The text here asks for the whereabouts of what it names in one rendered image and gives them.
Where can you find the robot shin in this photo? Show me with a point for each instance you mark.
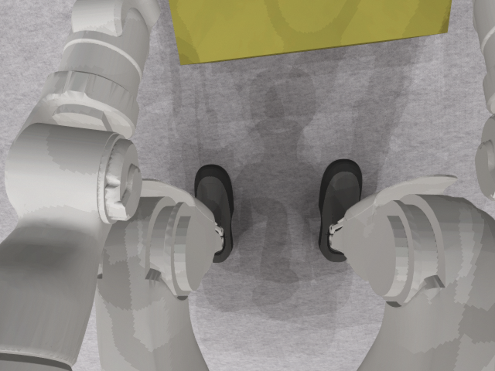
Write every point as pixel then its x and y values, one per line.
pixel 349 239
pixel 214 241

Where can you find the carton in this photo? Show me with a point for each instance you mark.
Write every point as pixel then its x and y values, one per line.
pixel 209 31

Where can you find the robot left shin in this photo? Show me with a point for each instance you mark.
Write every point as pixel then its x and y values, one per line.
pixel 214 241

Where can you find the robot right shin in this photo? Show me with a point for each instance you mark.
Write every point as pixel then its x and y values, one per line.
pixel 349 239

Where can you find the right robot upper arm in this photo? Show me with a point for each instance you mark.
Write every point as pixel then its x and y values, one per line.
pixel 485 160

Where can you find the left robot upper arm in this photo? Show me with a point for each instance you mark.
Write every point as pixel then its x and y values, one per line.
pixel 68 186

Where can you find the robot left forearm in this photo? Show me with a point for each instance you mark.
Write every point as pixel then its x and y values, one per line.
pixel 103 60

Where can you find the robot right forearm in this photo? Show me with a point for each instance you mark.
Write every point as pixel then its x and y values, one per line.
pixel 484 24

